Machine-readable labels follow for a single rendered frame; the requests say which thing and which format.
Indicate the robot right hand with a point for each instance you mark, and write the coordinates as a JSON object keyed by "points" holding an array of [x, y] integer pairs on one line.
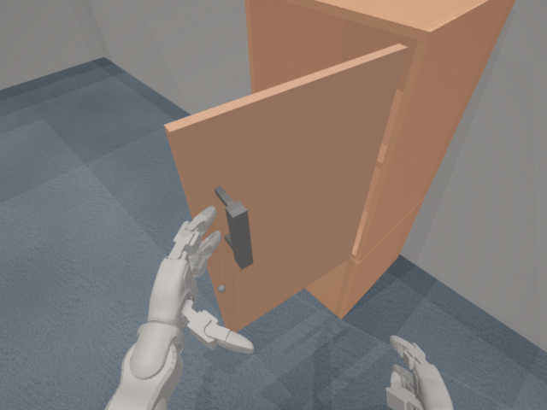
{"points": [[422, 390]]}

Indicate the robot left forearm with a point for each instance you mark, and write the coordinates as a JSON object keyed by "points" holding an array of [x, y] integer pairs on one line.
{"points": [[151, 368]]}

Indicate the handle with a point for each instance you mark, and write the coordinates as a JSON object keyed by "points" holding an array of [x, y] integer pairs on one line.
{"points": [[239, 228]]}

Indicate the cupboard door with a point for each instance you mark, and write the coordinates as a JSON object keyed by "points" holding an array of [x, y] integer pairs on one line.
{"points": [[300, 157]]}

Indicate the robot left hand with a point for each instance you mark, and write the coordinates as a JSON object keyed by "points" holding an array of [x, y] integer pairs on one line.
{"points": [[176, 280]]}

